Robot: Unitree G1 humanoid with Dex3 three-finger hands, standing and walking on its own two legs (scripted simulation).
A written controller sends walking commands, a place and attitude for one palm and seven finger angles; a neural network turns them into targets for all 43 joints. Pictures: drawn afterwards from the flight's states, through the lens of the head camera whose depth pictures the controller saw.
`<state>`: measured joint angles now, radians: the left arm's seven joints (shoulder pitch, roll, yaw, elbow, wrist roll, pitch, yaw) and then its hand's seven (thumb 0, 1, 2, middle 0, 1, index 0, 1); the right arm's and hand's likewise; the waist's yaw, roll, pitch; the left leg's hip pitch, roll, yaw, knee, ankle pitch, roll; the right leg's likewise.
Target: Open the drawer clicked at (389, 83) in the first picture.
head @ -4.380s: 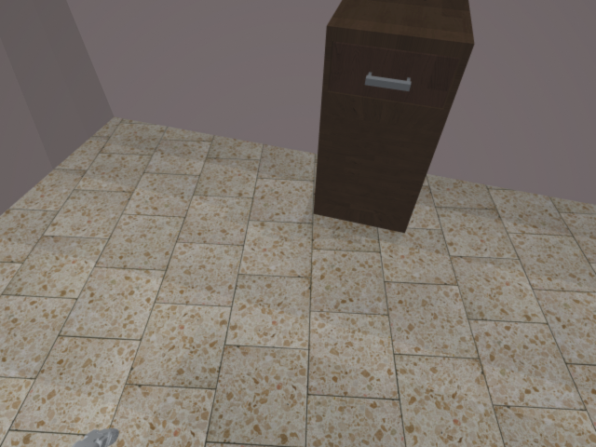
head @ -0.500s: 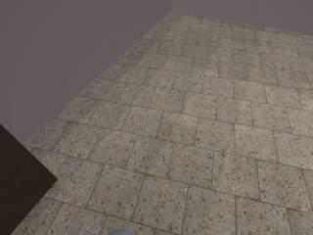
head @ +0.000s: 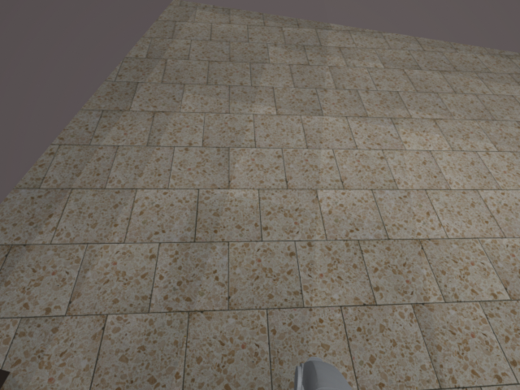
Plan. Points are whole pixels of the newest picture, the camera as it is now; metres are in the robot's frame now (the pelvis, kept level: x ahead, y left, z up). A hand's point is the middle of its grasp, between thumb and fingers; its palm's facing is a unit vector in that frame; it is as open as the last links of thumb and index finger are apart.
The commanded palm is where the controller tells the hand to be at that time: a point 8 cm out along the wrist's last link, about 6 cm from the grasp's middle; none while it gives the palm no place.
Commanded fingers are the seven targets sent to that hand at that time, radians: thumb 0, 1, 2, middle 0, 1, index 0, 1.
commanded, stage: turn to face it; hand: left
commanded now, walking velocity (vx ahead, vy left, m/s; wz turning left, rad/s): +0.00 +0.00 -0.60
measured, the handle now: out of the picture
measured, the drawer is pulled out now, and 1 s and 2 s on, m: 0.00 0.00 0.00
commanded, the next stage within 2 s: none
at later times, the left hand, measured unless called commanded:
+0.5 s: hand (188, 340) +0.22 +0.14 -0.17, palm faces +0.05 -0.99 -0.12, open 7.3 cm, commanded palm none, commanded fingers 0.00 0.90 0.90 -0.20 -0.30 -0.20 -0.30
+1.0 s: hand out of the picture +0.11 +0.18 -0.16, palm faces +0.36 -0.89 -0.28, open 7.4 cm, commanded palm none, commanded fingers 0.00 0.90 0.90 -0.20 -0.30 -0.20 -0.30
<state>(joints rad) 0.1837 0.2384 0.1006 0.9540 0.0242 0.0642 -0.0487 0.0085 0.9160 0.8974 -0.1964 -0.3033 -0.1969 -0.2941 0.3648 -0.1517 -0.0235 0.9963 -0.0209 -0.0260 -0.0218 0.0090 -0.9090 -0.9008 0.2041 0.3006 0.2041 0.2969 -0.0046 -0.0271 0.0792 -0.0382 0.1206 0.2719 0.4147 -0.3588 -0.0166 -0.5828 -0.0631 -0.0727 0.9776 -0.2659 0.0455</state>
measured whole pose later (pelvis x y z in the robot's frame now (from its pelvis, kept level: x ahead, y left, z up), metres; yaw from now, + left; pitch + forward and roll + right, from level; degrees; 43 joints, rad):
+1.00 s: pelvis +0.09 -0.05 -0.01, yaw +19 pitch +1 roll -1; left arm 0.17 0.23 0.08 0.91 0.00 0.05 0.01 0.01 0.91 0.90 -0.20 -0.30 -0.20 -0.29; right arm 0.20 -0.24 -0.08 0.93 -0.02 0.06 0.02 0.01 -0.91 -0.90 0.21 0.30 0.21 0.30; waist -0.03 0.03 0.05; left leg -0.37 -0.04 -0.08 0.51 -0.16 0.01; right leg -0.31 -0.03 -0.01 0.68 -0.40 0.07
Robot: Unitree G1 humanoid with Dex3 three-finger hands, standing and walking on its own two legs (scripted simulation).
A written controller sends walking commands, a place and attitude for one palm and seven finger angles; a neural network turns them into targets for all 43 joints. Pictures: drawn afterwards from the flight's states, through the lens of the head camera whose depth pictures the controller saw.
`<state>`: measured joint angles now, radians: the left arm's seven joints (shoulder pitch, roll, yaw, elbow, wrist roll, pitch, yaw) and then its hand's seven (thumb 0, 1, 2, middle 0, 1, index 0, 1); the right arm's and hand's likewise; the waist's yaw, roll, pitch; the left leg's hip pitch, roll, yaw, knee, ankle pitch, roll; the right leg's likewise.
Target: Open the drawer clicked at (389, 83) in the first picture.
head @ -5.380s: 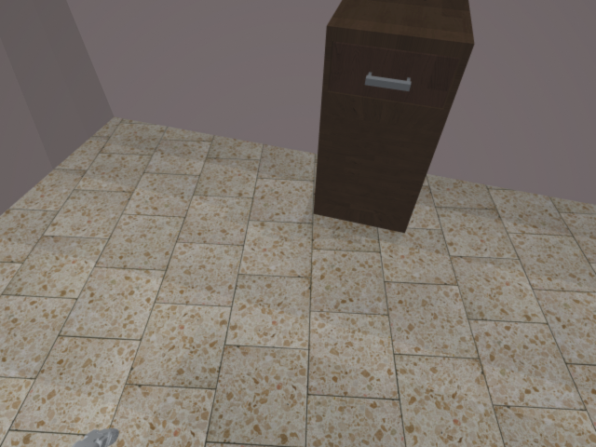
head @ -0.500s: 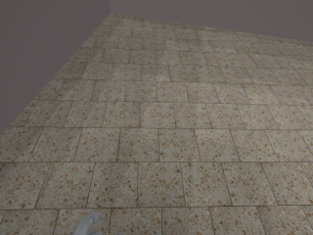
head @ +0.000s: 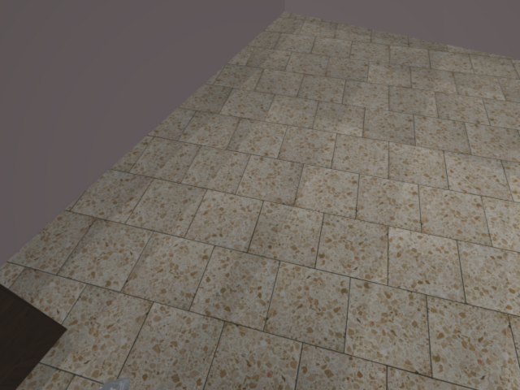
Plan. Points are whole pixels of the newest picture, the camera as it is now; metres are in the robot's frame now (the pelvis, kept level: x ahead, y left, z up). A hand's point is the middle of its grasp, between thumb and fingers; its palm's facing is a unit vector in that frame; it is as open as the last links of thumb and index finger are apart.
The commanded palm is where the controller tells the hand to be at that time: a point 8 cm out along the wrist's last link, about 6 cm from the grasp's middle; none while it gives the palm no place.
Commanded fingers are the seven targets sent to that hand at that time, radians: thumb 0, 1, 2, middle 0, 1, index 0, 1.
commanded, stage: turn to face it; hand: left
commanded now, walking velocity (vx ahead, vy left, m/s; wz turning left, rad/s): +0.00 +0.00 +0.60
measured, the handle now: out of the picture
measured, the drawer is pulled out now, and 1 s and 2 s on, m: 0.00 0.00 0.00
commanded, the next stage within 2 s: take the last steps up to it in 1.72 s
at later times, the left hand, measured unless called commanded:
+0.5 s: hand out of the picture -0.06 +0.21 -0.18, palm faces +0.38 -0.89 -0.26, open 7.3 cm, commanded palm none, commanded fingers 0.00 0.90 0.90 -0.20 -0.30 -0.20 -0.30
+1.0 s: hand out of the picture -0.04 +0.18 -0.14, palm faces +0.59 -0.75 -0.28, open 7.4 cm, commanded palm none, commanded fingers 0.00 0.90 0.90 -0.20 -0.30 -0.20 -0.30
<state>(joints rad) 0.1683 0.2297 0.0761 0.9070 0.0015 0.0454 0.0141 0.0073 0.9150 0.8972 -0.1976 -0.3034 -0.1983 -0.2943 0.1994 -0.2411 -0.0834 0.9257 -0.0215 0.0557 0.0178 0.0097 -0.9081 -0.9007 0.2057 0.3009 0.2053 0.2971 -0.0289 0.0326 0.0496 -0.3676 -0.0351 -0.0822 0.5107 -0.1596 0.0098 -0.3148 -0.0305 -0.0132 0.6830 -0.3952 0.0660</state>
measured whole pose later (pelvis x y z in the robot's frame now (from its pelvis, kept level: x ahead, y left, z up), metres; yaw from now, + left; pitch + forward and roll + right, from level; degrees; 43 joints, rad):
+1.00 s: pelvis -0.01 -0.03 +0.00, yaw +38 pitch -1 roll +2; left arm 0.19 0.18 0.03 0.86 0.02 0.02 0.02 0.00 0.91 0.90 -0.20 -0.30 -0.21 -0.30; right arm 0.18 -0.27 -0.10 0.93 -0.02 0.09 0.04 0.01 -0.91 -0.90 0.20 0.30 0.20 0.30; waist -0.02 0.04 0.07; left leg -0.49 0.00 0.00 1.14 -0.42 -0.06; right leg -0.23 -0.11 -0.16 0.55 -0.30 -0.01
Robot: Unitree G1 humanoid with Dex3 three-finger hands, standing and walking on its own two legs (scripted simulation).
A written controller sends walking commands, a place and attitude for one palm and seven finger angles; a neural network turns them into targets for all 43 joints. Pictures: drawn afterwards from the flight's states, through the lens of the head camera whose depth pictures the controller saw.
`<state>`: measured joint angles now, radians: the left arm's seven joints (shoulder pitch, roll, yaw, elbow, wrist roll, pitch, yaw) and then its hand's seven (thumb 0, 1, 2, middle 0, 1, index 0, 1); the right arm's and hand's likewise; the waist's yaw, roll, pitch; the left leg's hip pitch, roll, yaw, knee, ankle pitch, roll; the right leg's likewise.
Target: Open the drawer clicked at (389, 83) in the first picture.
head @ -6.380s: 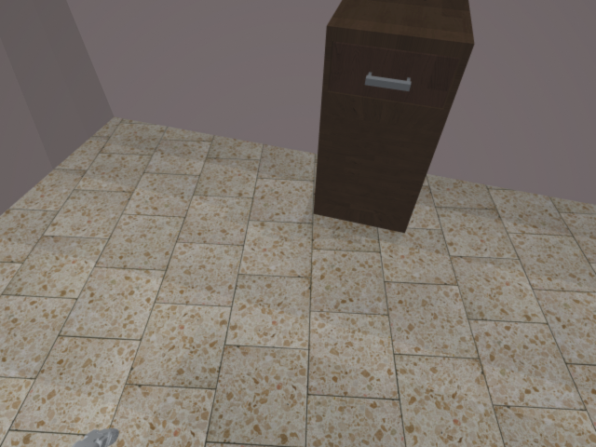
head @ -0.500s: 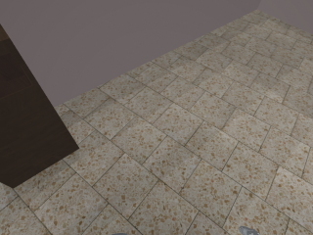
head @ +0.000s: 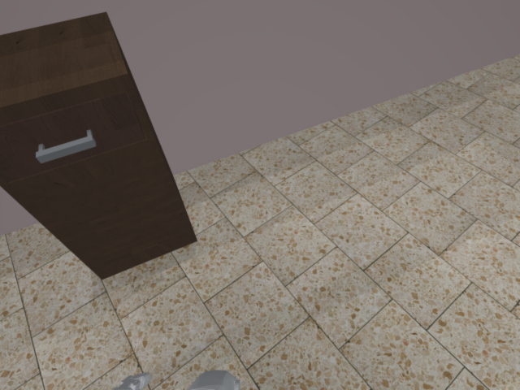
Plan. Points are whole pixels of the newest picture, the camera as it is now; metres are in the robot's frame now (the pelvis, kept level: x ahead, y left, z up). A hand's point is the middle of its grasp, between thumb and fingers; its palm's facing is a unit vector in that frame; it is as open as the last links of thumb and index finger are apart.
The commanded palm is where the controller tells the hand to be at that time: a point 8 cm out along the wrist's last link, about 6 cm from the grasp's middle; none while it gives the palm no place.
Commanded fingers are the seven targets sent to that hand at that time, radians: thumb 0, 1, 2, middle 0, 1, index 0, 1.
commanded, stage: turn to face it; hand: left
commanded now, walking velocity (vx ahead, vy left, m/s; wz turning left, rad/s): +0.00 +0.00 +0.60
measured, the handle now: (66, 144) +0.69 +0.55 -0.06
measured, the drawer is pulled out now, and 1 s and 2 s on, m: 0.00 0.00 0.00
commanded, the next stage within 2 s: take the last steps up to it in 0.72 s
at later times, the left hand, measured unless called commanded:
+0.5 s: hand out of the picture +0.02 +0.27 -0.16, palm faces +0.29 -0.92 -0.26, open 7.4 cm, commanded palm none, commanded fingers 0.00 0.90 0.90 -0.20 -0.30 -0.20 -0.30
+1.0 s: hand out of the picture -0.07 +0.18 -0.16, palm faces +0.49 -0.84 -0.23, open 7.3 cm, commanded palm none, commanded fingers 0.00 0.90 0.90 -0.20 -0.30 -0.20 -0.30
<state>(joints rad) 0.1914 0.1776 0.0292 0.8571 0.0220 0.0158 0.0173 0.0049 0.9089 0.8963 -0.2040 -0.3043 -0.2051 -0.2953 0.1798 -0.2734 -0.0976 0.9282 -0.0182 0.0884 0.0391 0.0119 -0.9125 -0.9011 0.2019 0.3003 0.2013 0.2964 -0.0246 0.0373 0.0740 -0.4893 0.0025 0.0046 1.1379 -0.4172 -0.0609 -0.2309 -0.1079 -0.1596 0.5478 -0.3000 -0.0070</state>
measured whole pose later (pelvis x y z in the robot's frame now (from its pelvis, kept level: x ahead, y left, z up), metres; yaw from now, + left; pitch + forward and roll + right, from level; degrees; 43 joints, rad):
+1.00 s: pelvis +0.00 +0.01 +0.00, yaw +26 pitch +0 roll +1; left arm 0.30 0.18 0.04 1.00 0.03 -0.01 0.01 0.00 0.92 0.90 -0.20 -0.30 -0.21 -0.30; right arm 0.21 -0.22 -0.06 1.02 -0.02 0.06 0.03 0.01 -0.91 -0.90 0.20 0.30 0.20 0.30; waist 0.04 -0.01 0.03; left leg -0.31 0.04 0.04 0.77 -0.44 -0.03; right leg -0.20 -0.09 -0.18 0.47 -0.26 -0.01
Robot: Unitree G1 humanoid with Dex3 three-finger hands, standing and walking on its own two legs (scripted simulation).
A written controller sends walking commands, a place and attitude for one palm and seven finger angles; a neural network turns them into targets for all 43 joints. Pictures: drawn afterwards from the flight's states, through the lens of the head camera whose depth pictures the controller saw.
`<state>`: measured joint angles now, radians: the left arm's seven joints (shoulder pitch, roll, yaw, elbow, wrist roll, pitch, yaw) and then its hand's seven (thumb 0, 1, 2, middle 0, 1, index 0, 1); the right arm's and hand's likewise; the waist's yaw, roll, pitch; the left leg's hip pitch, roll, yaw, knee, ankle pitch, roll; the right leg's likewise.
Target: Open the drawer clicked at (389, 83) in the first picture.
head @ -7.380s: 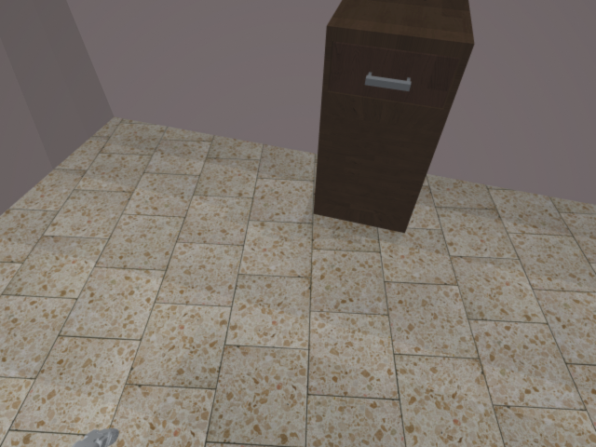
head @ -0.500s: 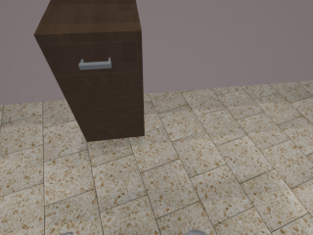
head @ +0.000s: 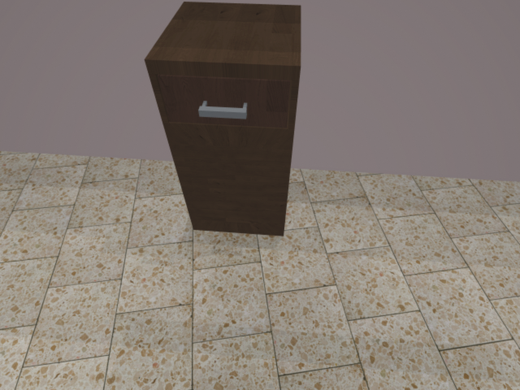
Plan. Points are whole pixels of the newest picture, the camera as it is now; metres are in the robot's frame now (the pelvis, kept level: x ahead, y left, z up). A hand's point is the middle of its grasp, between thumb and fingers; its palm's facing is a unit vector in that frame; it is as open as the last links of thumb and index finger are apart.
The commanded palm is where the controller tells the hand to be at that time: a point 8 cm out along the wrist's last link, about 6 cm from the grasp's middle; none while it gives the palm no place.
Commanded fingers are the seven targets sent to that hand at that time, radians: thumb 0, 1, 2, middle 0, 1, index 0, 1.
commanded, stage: take the last steps up to it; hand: left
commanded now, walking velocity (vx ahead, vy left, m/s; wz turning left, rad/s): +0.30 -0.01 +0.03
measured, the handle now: (224, 108) +0.85 +0.19 -0.07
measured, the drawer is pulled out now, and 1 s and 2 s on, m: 0.00 0.00 0.00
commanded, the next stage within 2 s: come to a stop and stand still in 0.86 s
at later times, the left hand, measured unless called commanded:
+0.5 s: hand (182, 347) +0.22 +0.18 -0.18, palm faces +0.01 -0.98 -0.19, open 7.4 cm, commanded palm none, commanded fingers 0.00 0.90 0.90 -0.20 -0.30 -0.20 -0.30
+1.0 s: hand (183, 311) +0.29 +0.19 -0.18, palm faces +0.06 -0.99 -0.14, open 7.3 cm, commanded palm none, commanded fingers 0.00 0.90 0.90 -0.20 -0.30 -0.20 -0.30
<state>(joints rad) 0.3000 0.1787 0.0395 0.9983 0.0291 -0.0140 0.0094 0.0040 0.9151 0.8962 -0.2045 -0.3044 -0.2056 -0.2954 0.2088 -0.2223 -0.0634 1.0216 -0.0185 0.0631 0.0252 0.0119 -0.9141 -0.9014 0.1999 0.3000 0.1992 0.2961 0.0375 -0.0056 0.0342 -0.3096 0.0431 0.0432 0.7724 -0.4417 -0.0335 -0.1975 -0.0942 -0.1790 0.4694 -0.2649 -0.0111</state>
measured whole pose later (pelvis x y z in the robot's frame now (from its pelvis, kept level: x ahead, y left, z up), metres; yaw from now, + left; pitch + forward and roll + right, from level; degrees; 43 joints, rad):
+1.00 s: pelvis +0.30 +0.02 +0.00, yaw +0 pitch +0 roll +0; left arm 0.31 0.17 0.05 1.11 0.02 0.00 -0.01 0.01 0.92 0.90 -0.20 -0.30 -0.20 -0.29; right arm 0.24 -0.15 -0.04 1.02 -0.02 -0.06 -0.02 -0.01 -0.95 -0.90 0.20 0.30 0.20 0.30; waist 0.00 -0.03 0.01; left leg -0.24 0.05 0.18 0.49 -0.25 0.04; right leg -0.41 -0.07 -0.08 1.05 -0.40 -0.01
